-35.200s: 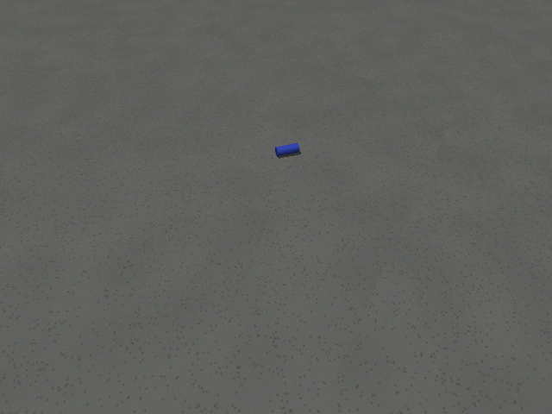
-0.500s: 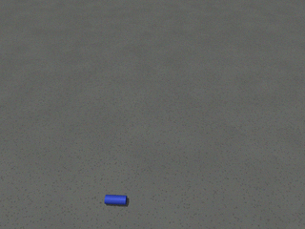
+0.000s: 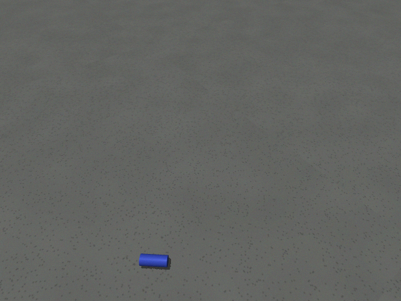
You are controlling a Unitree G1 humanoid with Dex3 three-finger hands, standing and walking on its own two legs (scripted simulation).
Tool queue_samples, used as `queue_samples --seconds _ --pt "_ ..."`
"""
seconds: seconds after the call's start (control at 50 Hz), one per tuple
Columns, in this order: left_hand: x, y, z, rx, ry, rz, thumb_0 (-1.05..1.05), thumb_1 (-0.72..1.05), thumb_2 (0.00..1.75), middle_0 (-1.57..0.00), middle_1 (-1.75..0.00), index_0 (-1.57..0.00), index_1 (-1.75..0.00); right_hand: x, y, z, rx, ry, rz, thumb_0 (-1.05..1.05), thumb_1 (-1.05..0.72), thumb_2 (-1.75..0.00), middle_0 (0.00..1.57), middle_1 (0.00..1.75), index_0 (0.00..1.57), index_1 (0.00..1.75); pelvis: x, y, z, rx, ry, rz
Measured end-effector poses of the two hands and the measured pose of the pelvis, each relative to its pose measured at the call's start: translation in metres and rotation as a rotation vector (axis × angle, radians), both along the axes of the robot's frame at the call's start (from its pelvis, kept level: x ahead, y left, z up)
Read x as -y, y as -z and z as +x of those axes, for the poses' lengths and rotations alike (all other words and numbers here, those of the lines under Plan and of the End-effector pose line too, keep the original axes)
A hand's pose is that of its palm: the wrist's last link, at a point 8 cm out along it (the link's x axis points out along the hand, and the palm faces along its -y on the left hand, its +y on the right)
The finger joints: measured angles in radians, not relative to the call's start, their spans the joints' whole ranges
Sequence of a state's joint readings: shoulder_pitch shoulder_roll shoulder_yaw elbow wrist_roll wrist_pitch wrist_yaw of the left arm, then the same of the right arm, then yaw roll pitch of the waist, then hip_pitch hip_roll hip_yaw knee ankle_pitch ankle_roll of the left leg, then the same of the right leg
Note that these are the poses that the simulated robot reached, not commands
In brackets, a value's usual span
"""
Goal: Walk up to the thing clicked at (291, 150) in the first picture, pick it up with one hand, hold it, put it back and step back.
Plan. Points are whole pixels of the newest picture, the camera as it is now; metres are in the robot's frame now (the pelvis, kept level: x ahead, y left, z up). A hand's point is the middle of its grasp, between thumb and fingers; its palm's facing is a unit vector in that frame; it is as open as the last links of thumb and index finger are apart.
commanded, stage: stand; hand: left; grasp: from above
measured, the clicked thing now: (154, 260) +0.46 +0.23 -0.76
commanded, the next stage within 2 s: rise first in 0.74 s
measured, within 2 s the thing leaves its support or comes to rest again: neither
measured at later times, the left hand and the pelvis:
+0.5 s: hand out of the picture +0.08 +0.25 -0.16, palm faces -0.03 -0.94 -0.35, open 7.4 cm; pelvis +0.01 +0.00 +0.00, yaw +0 degrees
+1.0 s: hand out of the picture +0.13 +0.25 -0.16, palm faces +0.05 -0.94 -0.32, open 8.0 cm; pelvis -0.01 +0.00 -0.01, yaw +2 degrees
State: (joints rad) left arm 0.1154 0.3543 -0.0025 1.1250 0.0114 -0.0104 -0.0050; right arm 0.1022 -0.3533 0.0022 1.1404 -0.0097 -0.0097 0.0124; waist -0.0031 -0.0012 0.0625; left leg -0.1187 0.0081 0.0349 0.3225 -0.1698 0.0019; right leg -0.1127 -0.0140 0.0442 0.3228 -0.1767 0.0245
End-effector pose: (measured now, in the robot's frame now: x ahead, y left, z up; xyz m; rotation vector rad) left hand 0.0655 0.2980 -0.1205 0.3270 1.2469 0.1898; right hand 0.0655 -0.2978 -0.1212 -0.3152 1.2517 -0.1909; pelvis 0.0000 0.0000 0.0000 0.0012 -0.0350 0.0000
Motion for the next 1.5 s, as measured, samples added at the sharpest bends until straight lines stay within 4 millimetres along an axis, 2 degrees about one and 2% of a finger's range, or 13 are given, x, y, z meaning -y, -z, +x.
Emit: queue_samples --seconds 0.32,0.86,0.9,1.02,1.1,1.18,1.3,1.4,1.5 --pt "0.001 -0.002 0.009 0.024 -0.001 0.006 0.00 0.90 0.90 -0.20 -0.30 -0.21 -0.30 0.000 -0.002 0.018 0.036 -0.013 0.000 0.00 -0.90 -0.90 0.21 0.30 0.20 0.30 0.001 0.000 0.006 0.003 -0.004 -0.002" --pt "0.002 -0.001 0.002 0.008 -0.004 0.005 0.00 0.90 0.90 -0.20 -0.30 -0.21 -0.30 0.002 -0.001 0.007 0.007 -0.004 -0.002 0.00 -0.90 -0.90 0.21 0.30 0.20 0.30 0.002 0.000 0.004 0.003 -0.006 -0.002" --pt "0.004 -0.001 0.011 0.061 -0.029 0.002 0.00 0.88 0.90 -0.20 -0.33 -0.20 -0.32 -0.001 -0.001 0.011 0.055 -0.005 -0.003 0.00 -0.91 -0.90 0.21 0.30 0.20 0.30 0.002 0.002 0.002 -0.022 -0.018 -0.004" --pt "0.007 0.009 0.059 0.162 -0.026 -0.022 0.00 0.66 0.92 -0.18 -0.53 -0.18 -0.54 -0.022 0.005 0.018 0.146 -0.027 0.024 0.00 -0.90 -0.90 0.20 0.30 0.20 0.30 0.004 0.014 -0.011 -0.107 -0.030 -0.010" --pt "0.003 0.013 0.078 0.184 0.039 -0.010 0.00 0.42 0.92 -0.15 -0.73 -0.16 -0.72 -0.033 0.011 0.018 0.182 -0.007 0.047 0.00 -0.90 -0.90 0.21 0.30 0.20 0.30 0.004 0.023 -0.011 -0.147 -0.022 -0.012" --pt "0.000 0.015 0.077 0.143 0.074 0.022 0.00 0.14 0.93 -0.14 -0.87 -0.15 -0.86 -0.042 0.014 0.023 0.216 -0.005 0.068 0.00 -0.90 -0.90 0.21 0.30 0.20 0.30 0.000 0.029 -0.008 -0.165 -0.024 -0.018" --pt "-0.002 0.034 0.062 0.068 0.076 0.041 0.00 -0.25 0.95 -0.12 -0.98 -0.13 -0.98 -0.050 0.021 0.047 0.305 -0.043 0.074 0.00 -0.90 -0.90 0.21 0.30 0.20 0.30 -0.004 0.044 -0.007 -0.216 -0.024 -0.025" --pt "-0.002 0.052 0.057 0.094 0.100 0.050 0.00 -0.43 0.97 -0.11 -1.02 -0.11 -1.03 -0.051 0.030 0.069 0.362 -0.087 0.053 0.00 -0.90 -0.90 0.21 0.30 0.20 0.30 -0.005 0.064 -0.006 -0.266 -0.028 -0.032" --pt "-0.003 0.062 0.058 0.120 0.142 0.076 -0.01 -0.52 0.99 -0.10 -1.04 -0.09 -1.05 -0.055 0.040 0.088 0.402 -0.110 0.041 0.01 -0.90 -0.90 0.21 0.30 0.20 0.30 -0.006 0.080 -0.005 -0.299 -0.030 -0.038"
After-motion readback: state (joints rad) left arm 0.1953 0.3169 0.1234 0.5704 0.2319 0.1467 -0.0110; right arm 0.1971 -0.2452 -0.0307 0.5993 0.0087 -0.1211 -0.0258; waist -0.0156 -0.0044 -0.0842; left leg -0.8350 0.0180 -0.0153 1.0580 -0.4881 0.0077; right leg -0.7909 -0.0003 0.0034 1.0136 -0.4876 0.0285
